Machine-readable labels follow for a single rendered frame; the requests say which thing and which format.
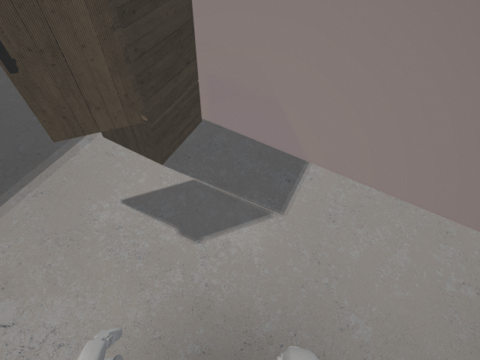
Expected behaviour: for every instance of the handle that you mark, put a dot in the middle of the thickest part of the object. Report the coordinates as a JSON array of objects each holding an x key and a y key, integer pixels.
[{"x": 9, "y": 63}]

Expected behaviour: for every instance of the cupboard door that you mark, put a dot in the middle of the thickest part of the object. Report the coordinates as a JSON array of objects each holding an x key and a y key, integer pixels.
[{"x": 72, "y": 72}]

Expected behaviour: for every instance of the robot left hand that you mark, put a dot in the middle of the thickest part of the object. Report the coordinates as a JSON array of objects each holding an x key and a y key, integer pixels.
[{"x": 96, "y": 349}]

